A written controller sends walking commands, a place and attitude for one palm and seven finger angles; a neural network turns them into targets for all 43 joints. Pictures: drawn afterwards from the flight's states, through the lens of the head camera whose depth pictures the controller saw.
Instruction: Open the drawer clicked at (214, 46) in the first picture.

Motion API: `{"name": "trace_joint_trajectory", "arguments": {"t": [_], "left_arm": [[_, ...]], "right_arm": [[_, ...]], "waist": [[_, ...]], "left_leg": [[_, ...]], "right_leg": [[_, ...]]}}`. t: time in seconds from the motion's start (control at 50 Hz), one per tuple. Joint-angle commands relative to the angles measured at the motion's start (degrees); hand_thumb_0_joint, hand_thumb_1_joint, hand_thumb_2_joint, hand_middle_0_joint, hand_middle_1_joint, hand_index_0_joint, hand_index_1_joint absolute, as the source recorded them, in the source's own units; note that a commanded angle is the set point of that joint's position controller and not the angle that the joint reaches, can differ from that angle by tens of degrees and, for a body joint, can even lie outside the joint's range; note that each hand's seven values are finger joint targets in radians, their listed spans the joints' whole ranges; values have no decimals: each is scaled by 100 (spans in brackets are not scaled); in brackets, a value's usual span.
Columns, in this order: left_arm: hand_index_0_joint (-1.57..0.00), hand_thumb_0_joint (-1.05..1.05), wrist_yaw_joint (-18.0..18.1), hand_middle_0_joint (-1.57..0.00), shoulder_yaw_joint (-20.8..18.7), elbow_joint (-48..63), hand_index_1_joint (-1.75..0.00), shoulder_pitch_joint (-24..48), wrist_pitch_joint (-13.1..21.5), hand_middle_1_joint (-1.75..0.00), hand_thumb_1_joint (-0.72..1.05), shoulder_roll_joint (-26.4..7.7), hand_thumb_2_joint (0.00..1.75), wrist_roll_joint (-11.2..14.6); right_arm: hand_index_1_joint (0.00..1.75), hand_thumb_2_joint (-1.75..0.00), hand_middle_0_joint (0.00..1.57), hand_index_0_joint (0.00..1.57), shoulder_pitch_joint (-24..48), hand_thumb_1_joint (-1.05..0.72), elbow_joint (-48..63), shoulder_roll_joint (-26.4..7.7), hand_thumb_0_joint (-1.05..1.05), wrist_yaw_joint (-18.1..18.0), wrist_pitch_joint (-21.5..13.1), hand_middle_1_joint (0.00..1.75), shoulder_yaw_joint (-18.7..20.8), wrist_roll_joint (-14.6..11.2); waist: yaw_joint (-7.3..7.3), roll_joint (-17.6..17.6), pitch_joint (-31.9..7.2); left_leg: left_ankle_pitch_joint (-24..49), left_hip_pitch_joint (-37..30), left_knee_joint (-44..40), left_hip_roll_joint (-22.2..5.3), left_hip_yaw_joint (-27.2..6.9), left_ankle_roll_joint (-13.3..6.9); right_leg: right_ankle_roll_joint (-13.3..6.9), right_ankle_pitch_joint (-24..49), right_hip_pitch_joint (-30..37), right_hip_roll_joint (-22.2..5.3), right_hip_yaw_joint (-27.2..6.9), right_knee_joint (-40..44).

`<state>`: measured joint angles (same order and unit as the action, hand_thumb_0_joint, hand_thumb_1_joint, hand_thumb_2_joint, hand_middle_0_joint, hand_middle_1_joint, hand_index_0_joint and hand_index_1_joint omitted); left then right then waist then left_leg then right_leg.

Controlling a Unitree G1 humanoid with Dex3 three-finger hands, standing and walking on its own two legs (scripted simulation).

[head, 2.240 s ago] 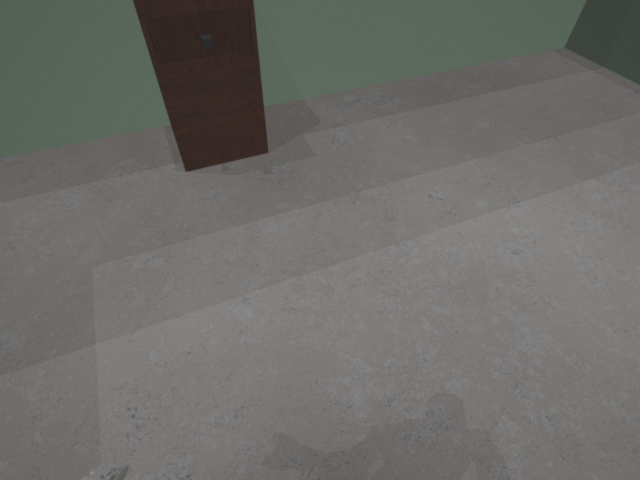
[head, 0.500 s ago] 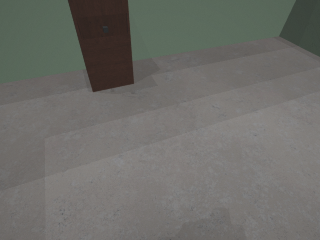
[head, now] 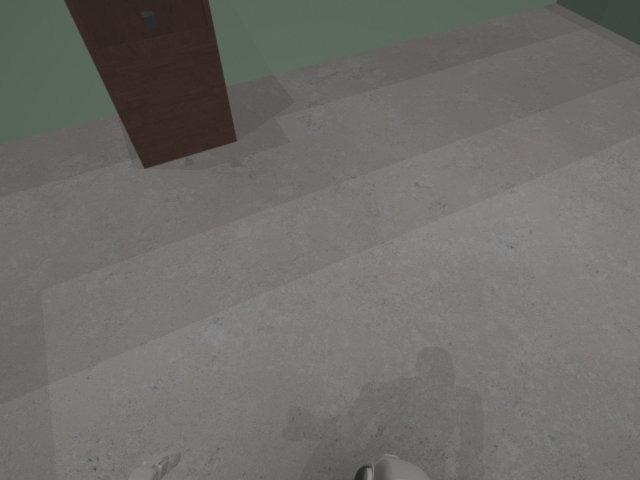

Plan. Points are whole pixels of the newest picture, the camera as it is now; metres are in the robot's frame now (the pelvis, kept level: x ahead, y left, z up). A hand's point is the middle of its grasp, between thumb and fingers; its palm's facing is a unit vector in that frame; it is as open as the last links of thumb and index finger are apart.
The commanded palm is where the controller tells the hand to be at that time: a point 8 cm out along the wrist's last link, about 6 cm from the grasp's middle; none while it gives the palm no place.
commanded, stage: walk to a spot facing it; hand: left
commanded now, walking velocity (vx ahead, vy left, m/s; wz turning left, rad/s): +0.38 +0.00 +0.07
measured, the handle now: (148, 17) +1.46 +0.58 -0.12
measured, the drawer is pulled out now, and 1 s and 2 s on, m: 0.00 0.00 0.00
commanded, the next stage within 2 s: turn to face it in 1.52 s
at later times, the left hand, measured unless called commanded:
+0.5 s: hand (172, 434) +0.20 +0.22 -0.16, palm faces +0.10 -0.99 -0.14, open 7.4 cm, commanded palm none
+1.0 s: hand (231, 246) +0.53 +0.18 -0.14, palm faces +0.07 -0.97 -0.22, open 7.2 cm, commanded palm none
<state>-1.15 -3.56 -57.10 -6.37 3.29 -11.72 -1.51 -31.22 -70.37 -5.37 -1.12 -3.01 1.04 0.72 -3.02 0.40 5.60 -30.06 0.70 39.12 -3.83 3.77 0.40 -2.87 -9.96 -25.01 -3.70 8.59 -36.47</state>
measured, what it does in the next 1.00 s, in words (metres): walks ahead: left foot, then right foot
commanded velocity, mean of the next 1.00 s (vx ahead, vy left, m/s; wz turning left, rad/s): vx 0.38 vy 0.00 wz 0.02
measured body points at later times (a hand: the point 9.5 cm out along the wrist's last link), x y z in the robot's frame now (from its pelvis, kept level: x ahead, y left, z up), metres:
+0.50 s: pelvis +0.22 +0.04 +0.02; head +0.23 +0.08 +0.47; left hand +0.20 +0.28 -0.15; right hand +0.30 -0.19 -0.11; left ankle +0.23 +0.12 -0.71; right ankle +0.18 -0.10 -0.62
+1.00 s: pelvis +0.47 -0.01 +0.02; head +0.48 -0.02 +0.47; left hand +0.53 +0.23 -0.13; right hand +0.45 -0.23 -0.15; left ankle +0.43 +0.13 -0.62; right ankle +0.50 -0.10 -0.71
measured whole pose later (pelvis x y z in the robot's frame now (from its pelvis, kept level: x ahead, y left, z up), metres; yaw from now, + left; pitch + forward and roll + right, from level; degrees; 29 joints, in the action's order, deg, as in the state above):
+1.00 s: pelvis +0.47 -0.01 +0.02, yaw +2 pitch -1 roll +0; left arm 0.9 -3.7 -60.0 -11.8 4.2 -9.2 -1.2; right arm -18.3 -64.1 -8.7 -0.1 -1.3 3.2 1.3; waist -1.9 1.7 2.9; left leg -17.2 27.5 70.1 -7.4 3.1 -0.1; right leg -2.9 -14.1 -14.8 -1.8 10.8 -30.3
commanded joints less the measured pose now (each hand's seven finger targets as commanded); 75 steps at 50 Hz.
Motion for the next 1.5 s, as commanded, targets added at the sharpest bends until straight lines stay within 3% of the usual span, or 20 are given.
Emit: {"name": "trace_joint_trajectory", "arguments": {"t": [0.0,0.1,0.28,0.3,0.34,0.4,0.48,0.7,0.76,0.78,0.8,0.82,0.88,0.96,1.16,1.22,1.24,1.28,1.34,1.48], "left_arm": [[-20,0,172,-20,-258,-369,-30,-2053,35,-30,90,-1215,90,61],[-20,0,225,-20,5,-129,-30,-914,92,-30,90,-377,90,-34],[-20,0,133,-20,-90,-219,-30,-1173,32,-30,90,-717,90,3],[-20,0,117,-20,-58,-177,-30,-1206,15,-30,90,-541,90,17],[-20,0,78,-20,25,263,-30,-816,13,-30,90,-247,90,39],[-20,0,3,-20,-48,32,-30,-773,-19,-30,90,-243,90,-13],[-20,0,-17,-20,-42,-167,-30,-1176,-204,-30,90,-37,90,-58],[-20,0,-67,-20,-12,241,-30,191,-146,-30,90,2,90,3],[-20,0,-38,-20,-83,-102,-30,-938,-42,-30,90,-214,90,-27],[-20,0,1,-20,-179,-384,-30,-1885,34,-30,90,-538,90,-60],[-20,0,92,-20,-361,-565,-30,-2699,92,-30,90,-1223,90,-90],[-20,0,109,-20,-349,-638,-30,-2932,72,-30,90,-1508,90,48],[-20,0,182,-20,-132,-265,-30,-1406,64,-30,90,-662,90,44],[-20,0,206,-20,-25,-242,-30,-1100,163,-30,90,-255,90,-22],[-20,0,206,-20,-21,-486,-30,-1625,172,-30,90,-562,90,-8],[-20,0,201,-20,-57,-511,-30,-1607,124,-30,90,-663,90,19],[-20,0,191,-20,-47,-511,-30,-1581,108,-30,90,-584,90,38],[-20,0,102,-20,25,-104,-30,-1491,114,-30,90,-194,90,99],[-20,0,52,-20,-25,-169,-30,-960,29,-30,90,-219,90,30],[-20,0,43,-20,-50,-265,-30,-1287,-296,-30,90,115,90,-42]], "right_arm": [[30,-90,20,20,918,-90,871,-616,0,53,-160,30,227,-54],[30,-90,20,20,656,-90,870,-337,0,150,172,30,220,79],[30,-90,20,20,1179,-90,1282,-757,0,280,-19,30,292,82],[30,-90,20,20,595,-90,1108,-1068,0,225,-50,30,370,106],[30,-90,20,20,-453,-90,903,-1984,0,106,-60,30,556,151],[30,-90,20,20,858,-90,1216,-1298,0,10,-126,30,345,92],[30,-90,20,20,1062,-90,1128,-944,0,-16,-254,30,299,42],[30,-90,20,20,382,-90,634,-1062,0,-17,-189,30,313,91],[30,-90,20,20,534,-90,577,-1169,0,-15,-143,30,319,68],[30,-90,20,20,592,-90,586,-1115,0,19,-153,30,307,22],[30,-90,20,20,348,-90,732,-738,0,69,-196,30,245,-63],[30,-90,20,20,682,-90,951,-695,0,67,-178,30,210,-68],[30,-90,20,20,1354,-90,1005,-648,0,102,-64,30,272,32],[30,-90,20,20,750,-90,811,-391,0,157,168,30,253,96],[30,-90,20,20,2391,-90,1546,-554,0,357,71,30,239,53],[30,-90,20,20,1855,-90,1427,-778,0,298,7,30,281,93],[30,-90,20,20,1040,-90,1198,-1055,0,246,-35,30,353,116],[30,-90,20,20,-208,-90,933,-2095,0,108,-18,30,562,124],[30,-90,20,20,1082,-90,1222,-1348,0,35,-70,30,383,60],[30,-90,20,20,1155,-90,1106,-949,0,-18,-209,30,295,37]], "waist": [[1002,-776,-838],[59,-685,-19],[-43,-192,-75],[-316,479,-324],[-624,2245,-607],[-26,542,-123],[319,516,-213],[42,628,111],[630,395,-449],[1048,22,-961],[1231,-1436,-1758],[1157,-1406,-1729],[631,-409,-379],[99,-709,-223],[424,-535,190],[94,-321,-74],[-242,171,-546],[-529,1969,-1304],[-68,581,-367],[382,284,-172]], "left_leg": [[415,3815,4242,-200,-413,-286],[1117,2705,2522,-630,-175,-36],[1726,910,-509,-61,727,-26],[1272,61,-966,-266,268,-153],[255,-604,-2773,-2253,-3194,-1011],[645,383,-2852,-1900,-2014,-913],[2167,671,-2921,-1286,-509,-768],[3455,-62,-2610,-1362,123,-823],[4840,100,-1069,-1134,399,-599],[4481,865,251,-858,568,-400],[1916,2385,2226,-174,773,-175],[-261,3367,3637,261,176,-158],[1115,3518,3895,-561,-448,-184],[1591,2990,2823,-612,-175,21],[1924,2789,87,-400,324,-68],[1738,1559,-597,-19,653,-209],[1832,324,-946,-20,483,-325],[1732,-1257,-2351,-2259,-2946,-1270],[728,439,-2767,-1920,-1947,-982],[2043,885,-3116,-1370,-344,-875]], "right_leg": [[-1064,-1492,2829,-2301,-3582,2241],[-497,-1013,229,-1488,-1124,2589],[-293,-741,506,-986,-467,1563],[-140,-360,200,-664,-210,345],[209,-2401,-1444,311,-237,-3029],[223,-984,-1623,-411,-824,-3728],[428,-271,-1097,-494,-673,-3065],[271,-5,-638,-238,-152,-127],[45,-23,1109,231,180,501],[-93,122,2561,29,-136,632],[-584,23,3970,-1593,-2303,1108],[-1044,254,4048,-2388,-3856,1896],[-638,-1024,1710,-1910,-2459,2348],[-363,-250,815,-1354,-883,2561],[-406,375,1772,-1465,-522,2451],[-273,1530,1785,-1272,-167,1340],[-92,1807,1377,-978,151,73],[286,-2247,-850,214,18,-3168],[226,-1179,-1193,-483,-733,-3795],[460,-121,-943,-565,-684,-2630]]}}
